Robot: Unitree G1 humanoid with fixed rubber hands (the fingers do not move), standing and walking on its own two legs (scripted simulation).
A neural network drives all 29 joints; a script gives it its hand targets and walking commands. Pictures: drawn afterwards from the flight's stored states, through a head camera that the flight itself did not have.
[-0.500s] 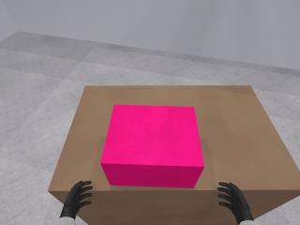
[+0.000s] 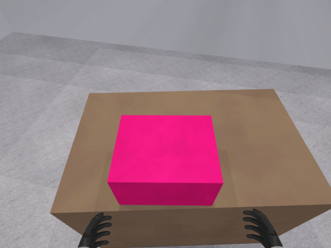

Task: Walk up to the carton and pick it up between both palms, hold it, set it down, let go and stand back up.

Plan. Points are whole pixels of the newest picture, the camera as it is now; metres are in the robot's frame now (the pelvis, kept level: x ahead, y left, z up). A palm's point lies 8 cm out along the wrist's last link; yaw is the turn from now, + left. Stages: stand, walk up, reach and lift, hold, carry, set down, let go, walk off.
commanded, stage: set down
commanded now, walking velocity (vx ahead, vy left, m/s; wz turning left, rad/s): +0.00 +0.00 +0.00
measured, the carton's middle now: (165, 159) +0.38 +0.04 -0.08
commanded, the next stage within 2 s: let go in 0.04 s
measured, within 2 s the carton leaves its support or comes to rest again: neither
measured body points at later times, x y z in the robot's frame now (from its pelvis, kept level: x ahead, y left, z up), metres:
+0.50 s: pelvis +0.00 -0.01 +0.00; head +0.01 +0.00 +0.45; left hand +0.17 +0.21 -0.10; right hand +0.16 -0.24 -0.09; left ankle +0.01 +0.12 -0.75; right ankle -0.04 -0.09 -0.75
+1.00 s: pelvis -0.02 +0.01 +0.00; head -0.03 +0.01 +0.45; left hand +0.03 +0.27 -0.13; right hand +0.03 -0.24 -0.14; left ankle +0.01 +0.12 -0.75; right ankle -0.04 -0.09 -0.75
